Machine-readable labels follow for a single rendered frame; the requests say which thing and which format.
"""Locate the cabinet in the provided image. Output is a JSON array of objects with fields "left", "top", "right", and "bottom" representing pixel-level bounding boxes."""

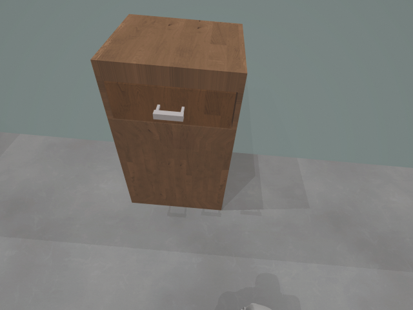
[{"left": 91, "top": 14, "right": 247, "bottom": 211}]

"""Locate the drawer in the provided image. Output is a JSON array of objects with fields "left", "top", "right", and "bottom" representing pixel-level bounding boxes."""
[{"left": 104, "top": 81, "right": 236, "bottom": 129}]

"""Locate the handle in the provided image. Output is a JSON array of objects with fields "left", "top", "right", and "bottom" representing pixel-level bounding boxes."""
[{"left": 153, "top": 105, "right": 185, "bottom": 122}]

